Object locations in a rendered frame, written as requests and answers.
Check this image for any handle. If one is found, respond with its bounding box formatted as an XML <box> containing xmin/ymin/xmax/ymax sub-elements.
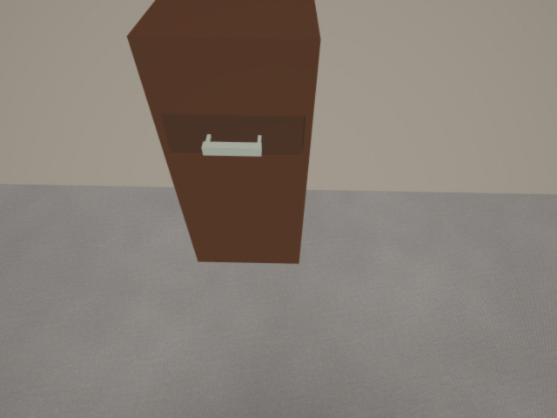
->
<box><xmin>201</xmin><ymin>134</ymin><xmax>262</xmax><ymax>157</ymax></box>

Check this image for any drawer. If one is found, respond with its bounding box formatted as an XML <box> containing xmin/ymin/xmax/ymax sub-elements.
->
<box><xmin>161</xmin><ymin>113</ymin><xmax>304</xmax><ymax>155</ymax></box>

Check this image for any cabinet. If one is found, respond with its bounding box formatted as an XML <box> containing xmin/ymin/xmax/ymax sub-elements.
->
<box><xmin>127</xmin><ymin>0</ymin><xmax>321</xmax><ymax>264</ymax></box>

